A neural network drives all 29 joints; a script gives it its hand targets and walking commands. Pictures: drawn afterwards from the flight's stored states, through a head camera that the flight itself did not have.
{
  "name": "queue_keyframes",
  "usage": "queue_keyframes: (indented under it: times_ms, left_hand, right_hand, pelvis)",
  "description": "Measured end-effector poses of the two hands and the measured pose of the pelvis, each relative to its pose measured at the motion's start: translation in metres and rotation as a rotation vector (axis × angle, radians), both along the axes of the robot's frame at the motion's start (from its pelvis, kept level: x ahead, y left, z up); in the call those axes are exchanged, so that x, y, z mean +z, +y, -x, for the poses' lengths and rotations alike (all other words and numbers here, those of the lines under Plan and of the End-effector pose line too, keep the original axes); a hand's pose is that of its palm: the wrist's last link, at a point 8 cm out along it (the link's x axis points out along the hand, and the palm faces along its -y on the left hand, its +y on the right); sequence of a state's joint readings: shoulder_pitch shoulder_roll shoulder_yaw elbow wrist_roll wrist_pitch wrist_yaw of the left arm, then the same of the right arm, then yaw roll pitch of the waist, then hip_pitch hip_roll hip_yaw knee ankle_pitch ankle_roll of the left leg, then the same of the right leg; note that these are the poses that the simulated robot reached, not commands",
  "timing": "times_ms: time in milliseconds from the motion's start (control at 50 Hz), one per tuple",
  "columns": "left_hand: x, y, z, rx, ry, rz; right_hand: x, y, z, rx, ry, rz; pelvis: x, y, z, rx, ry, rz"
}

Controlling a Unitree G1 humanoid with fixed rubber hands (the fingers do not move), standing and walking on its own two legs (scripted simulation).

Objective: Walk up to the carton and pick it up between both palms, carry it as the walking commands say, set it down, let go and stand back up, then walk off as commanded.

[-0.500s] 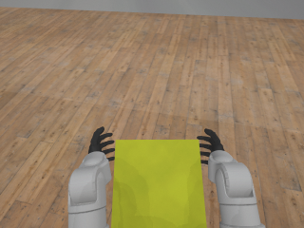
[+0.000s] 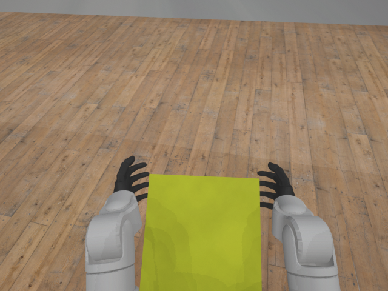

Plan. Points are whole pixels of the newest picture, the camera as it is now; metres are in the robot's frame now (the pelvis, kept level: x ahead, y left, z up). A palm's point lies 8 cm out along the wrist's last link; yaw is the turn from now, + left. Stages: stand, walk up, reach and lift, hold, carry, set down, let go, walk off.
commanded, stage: carry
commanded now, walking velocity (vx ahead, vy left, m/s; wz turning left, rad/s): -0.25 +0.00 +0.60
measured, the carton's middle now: (201, 229) +0.27 +0.01 -0.04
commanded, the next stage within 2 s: none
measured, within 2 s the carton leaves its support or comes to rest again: neither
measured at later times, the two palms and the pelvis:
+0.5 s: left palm (122, 109) +0.55 +0.20 +0.09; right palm (227, 96) +0.60 -0.08 +0.07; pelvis +0.30 +0.00 -0.01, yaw +10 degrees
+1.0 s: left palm (109, 85) +0.67 +0.26 +0.08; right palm (195, 63) +0.79 +0.00 +0.06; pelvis +0.48 +0.01 -0.01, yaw +23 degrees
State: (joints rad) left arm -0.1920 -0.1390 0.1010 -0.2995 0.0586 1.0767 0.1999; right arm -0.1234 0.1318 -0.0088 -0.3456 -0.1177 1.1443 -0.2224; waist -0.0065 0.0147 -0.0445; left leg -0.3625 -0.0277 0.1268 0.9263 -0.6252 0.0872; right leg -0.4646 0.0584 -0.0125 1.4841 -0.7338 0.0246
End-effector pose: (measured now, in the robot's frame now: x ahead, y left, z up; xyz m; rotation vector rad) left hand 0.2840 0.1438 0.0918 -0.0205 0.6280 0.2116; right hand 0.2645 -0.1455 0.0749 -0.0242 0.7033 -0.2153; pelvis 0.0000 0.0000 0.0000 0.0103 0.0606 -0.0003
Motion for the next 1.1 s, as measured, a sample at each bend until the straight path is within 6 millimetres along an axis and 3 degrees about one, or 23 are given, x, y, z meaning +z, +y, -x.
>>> queue_keyframes:
  times_ms: [100, 160, 220, 360, 440, 520, 660, 760, 880, 960, 1020, 1100]
  left_hand:
    - [0.002, -0.027, -0.072, -0.069, 0.013, -0.008]
    - [-0.003, -0.030, -0.106, -0.059, 0.026, -0.012]
    - [-0.007, -0.013, -0.131, 0.020, 0.045, 0.000]
    - [-0.010, 0.047, -0.185, 0.223, 0.024, -0.006]
    - [-0.011, 0.060, -0.230, 0.255, -0.023, -0.025]
    - [-0.003, 0.050, -0.272, 0.216, 0.012, -0.031]
    - [0.009, 0.019, -0.342, 0.133, 0.037, -0.062]
    - [0.008, 0.031, -0.364, 0.200, 0.042, -0.054]
    - [0.003, 0.080, -0.370, 0.376, 0.043, -0.058]
    - [-0.011, 0.109, -0.380, 0.457, 0.029, -0.037]
    - [-0.013, 0.114, -0.392, 0.477, 0.046, -0.034]
    - [-0.005, 0.111, -0.417, 0.463, 0.059, -0.054]
  right_hand:
    - [0.008, -0.026, -0.051, -0.074, 0.004, -0.004]
    - [0.005, -0.028, -0.091, -0.068, 0.008, 0.004]
    - [0.005, -0.013, -0.138, 0.010, 0.021, 0.014]
    - [-0.001, 0.051, -0.254, 0.207, -0.004, 0.006]
    - [-0.006, 0.068, -0.310, 0.221, -0.041, 0.008]
    - [-0.004, 0.056, -0.340, 0.185, -0.005, 0.003]
    - [0.005, 0.022, -0.387, 0.101, 0.007, -0.034]
    - [0.011, 0.036, -0.429, 0.168, -0.004, -0.037]
    - [0.005, 0.097, -0.484, 0.342, -0.010, -0.045]
    - [-0.005, 0.136, -0.517, 0.422, -0.021, -0.023]
    - [-0.012, 0.144, -0.534, 0.441, 0.002, -0.015]
    - [-0.011, 0.139, -0.555, 0.429, 0.016, -0.037]
  pelvis:
    - [0.000, -0.007, -0.064, -0.006, 0.010, -0.012]
    - [-0.002, -0.013, -0.100, 0.062, 0.021, -0.013]
    - [0.001, -0.018, -0.134, 0.118, 0.037, -0.029]
    - [-0.007, -0.010, -0.221, 0.166, 0.064, -0.028]
    - [-0.020, -0.001, -0.271, 0.174, -0.011, -0.036]
    - [-0.010, 0.000, -0.309, 0.161, -0.035, -0.048]
    - [0.008, -0.010, -0.358, 0.188, 0.017, -0.048]
    - [0.012, -0.016, -0.390, 0.295, 0.043, -0.069]
    - [0.004, -0.009, -0.434, 0.380, 0.048, -0.063]
    - [-0.011, 0.003, -0.465, 0.405, 0.010, -0.064]
    - [-0.013, 0.007, -0.485, 0.404, -0.024, -0.070]
    - [-0.006, 0.007, -0.504, 0.408, -0.006, -0.071]
